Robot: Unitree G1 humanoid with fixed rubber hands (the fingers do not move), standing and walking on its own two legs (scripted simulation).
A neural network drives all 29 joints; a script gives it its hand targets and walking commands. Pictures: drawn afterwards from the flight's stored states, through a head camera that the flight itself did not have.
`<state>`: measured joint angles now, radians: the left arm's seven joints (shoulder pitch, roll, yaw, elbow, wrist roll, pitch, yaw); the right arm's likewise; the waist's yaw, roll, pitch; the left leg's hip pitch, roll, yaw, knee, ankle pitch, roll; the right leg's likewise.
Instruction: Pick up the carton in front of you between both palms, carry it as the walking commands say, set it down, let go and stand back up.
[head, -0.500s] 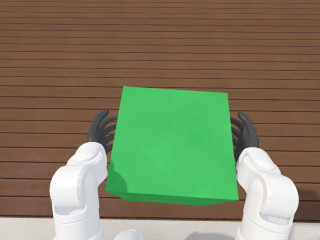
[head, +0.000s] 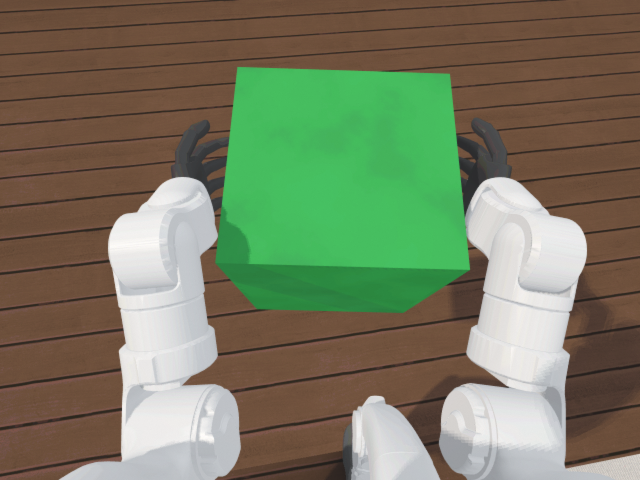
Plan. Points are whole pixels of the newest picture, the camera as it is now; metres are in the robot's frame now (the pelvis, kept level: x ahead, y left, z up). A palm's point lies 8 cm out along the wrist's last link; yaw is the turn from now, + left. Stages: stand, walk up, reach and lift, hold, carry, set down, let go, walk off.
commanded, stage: carry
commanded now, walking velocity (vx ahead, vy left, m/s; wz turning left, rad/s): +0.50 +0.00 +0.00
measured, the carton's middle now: (335, 213) +0.41 -0.03 +0.06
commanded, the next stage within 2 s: none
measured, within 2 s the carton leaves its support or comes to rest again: neither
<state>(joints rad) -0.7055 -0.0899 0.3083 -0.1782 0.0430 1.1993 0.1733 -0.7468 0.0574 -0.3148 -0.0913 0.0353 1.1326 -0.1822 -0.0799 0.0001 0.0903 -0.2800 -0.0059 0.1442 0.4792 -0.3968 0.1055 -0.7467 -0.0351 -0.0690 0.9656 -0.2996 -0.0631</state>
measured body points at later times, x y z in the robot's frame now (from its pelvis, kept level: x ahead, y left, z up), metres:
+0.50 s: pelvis +0.35 -0.02 +0.02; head +0.40 -0.02 +0.47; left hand +0.73 +0.15 +0.17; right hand +0.74 -0.16 +0.17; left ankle +0.46 +0.05 -0.68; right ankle +0.18 -0.10 -0.65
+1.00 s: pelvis +0.63 -0.07 +0.08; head +0.67 -0.07 +0.53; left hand +0.99 +0.12 +0.21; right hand +1.03 -0.19 +0.22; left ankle +0.55 +0.05 -0.54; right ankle +0.67 -0.13 -0.65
